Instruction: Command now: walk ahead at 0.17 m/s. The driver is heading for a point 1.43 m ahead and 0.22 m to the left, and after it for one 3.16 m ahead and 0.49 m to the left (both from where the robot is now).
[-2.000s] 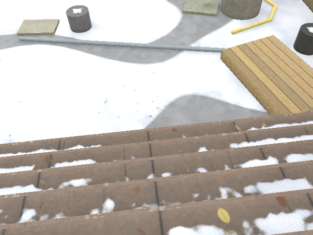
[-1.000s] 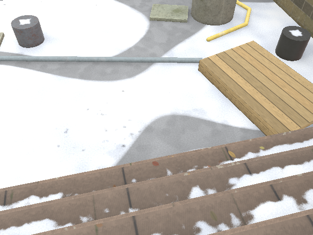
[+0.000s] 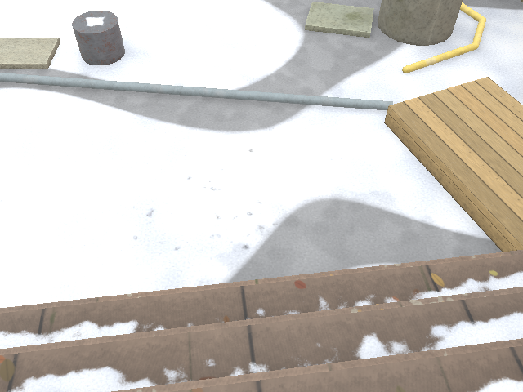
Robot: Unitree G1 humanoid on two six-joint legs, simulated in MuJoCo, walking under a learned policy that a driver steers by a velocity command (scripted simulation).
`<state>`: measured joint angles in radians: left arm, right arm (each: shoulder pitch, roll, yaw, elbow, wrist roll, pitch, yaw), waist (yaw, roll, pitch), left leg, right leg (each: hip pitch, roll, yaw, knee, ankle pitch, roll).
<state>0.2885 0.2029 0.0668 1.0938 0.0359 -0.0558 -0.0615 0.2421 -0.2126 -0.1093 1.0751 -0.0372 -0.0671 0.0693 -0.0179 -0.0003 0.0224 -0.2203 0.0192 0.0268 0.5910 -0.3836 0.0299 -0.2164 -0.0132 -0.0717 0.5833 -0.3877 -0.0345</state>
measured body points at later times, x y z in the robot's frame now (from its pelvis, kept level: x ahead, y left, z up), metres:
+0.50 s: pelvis +0.18 +0.01 -0.10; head +0.17 +0.02 +0.35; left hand +0.02 +0.16 -0.25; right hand +0.31 -0.20 -0.23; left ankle +0.27 +0.11 -0.83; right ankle -0.03 -0.11 -0.73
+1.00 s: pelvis +0.44 +0.00 -0.29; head +0.45 -0.01 +0.16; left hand +0.63 +0.19 -0.40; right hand +0.28 -0.15 -0.43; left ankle +0.25 +0.11 -0.90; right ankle +0.57 -0.10 -1.03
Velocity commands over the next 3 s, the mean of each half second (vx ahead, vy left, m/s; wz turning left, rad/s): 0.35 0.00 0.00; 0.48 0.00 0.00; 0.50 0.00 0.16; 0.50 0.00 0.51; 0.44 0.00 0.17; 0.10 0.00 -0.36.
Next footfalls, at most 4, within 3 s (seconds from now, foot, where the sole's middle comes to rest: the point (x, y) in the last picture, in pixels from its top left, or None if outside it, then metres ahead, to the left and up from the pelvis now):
0.54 left None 0.29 0.11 -0.94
1.02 right None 0.58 -0.10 -1.11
1.54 left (229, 347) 0.85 0.13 -1.29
1.94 right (266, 305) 1.13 -0.02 -1.46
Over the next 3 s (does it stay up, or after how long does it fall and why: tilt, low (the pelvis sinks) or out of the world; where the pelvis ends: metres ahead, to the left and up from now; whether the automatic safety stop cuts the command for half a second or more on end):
stays up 1.48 0.19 -0.87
